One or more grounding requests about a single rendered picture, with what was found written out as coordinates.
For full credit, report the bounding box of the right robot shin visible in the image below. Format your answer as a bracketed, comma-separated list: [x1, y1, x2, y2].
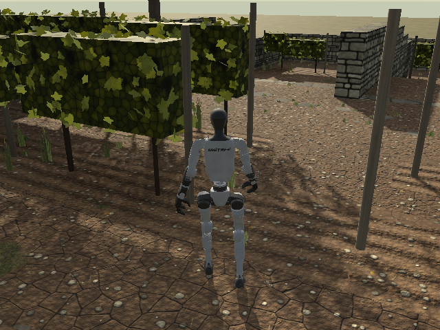
[234, 230, 245, 279]

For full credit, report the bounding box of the robot left upper arm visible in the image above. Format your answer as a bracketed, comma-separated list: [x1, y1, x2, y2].
[186, 138, 205, 177]

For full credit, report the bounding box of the robot left forearm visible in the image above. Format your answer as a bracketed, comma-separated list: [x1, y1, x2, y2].
[177, 167, 193, 199]

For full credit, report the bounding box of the robot right upper arm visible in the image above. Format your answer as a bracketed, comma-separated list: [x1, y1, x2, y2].
[234, 137, 253, 175]

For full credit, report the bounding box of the robot left hand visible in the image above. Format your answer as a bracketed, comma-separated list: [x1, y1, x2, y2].
[175, 197, 190, 215]

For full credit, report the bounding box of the robot shin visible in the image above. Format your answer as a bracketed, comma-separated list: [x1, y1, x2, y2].
[234, 230, 245, 279]
[201, 222, 212, 265]

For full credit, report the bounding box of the robot right forearm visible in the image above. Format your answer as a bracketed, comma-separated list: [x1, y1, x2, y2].
[246, 164, 257, 185]

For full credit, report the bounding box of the left robot shin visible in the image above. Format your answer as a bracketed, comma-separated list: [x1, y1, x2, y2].
[201, 222, 212, 265]

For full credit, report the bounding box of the robot right hand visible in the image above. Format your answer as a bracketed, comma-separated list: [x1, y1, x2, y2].
[242, 181, 258, 193]

